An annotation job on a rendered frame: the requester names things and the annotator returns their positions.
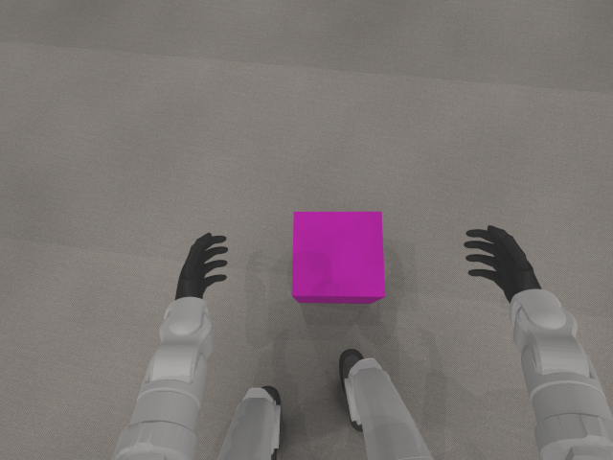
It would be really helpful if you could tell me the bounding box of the robot right hand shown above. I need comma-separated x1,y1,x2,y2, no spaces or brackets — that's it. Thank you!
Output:
464,225,542,303

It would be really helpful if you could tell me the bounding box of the carton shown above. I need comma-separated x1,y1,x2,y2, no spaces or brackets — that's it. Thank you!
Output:
292,212,385,304

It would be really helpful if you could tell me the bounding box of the robot right foot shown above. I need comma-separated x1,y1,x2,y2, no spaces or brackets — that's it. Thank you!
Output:
339,349,364,431

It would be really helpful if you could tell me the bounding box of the robot left hand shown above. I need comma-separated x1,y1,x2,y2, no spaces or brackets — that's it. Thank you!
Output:
175,233,228,300

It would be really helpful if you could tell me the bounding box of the robot right forearm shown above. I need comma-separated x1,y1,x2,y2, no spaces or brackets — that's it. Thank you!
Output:
510,288,613,460

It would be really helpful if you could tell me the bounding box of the robot left forearm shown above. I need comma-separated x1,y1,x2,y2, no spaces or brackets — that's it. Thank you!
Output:
111,297,214,460

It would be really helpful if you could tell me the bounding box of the robot left foot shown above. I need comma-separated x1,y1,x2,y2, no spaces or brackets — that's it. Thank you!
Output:
262,386,281,460

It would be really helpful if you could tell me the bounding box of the robot foot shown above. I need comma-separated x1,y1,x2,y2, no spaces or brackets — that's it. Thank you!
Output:
262,386,281,460
339,349,364,431

